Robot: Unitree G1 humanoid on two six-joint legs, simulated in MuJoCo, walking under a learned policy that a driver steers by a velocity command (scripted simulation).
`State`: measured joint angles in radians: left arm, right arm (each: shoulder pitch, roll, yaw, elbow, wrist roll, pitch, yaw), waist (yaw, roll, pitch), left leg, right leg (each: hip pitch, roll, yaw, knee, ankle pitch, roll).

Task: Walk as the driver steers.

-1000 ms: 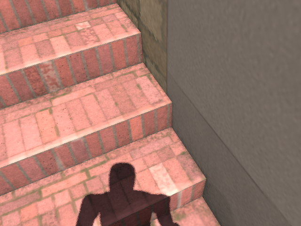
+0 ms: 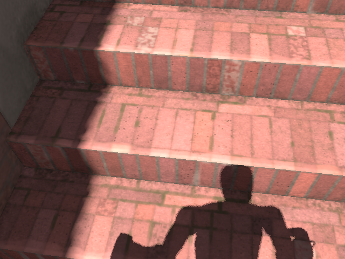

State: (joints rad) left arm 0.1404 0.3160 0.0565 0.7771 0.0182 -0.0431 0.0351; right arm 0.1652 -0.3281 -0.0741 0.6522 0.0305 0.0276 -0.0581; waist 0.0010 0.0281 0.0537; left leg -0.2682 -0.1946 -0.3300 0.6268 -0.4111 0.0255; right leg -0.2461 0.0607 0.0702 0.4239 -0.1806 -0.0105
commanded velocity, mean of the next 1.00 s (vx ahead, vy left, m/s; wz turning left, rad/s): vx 0.23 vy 0.00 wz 0.20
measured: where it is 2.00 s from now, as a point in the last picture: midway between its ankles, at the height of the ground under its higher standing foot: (144, 149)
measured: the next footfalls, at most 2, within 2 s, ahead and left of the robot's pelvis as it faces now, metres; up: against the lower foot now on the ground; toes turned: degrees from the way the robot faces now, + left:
left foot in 0.42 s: +0.02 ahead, +0.16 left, +0.00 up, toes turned +8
right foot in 0.90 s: +0.24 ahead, -0.03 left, +0.00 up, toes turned +7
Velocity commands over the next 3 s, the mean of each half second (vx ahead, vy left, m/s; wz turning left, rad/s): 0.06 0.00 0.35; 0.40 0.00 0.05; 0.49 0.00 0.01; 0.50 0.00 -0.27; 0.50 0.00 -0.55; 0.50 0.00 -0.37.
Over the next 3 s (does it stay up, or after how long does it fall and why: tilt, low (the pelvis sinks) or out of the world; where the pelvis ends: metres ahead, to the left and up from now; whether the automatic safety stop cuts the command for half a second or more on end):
stays up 1.28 -0.05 0.56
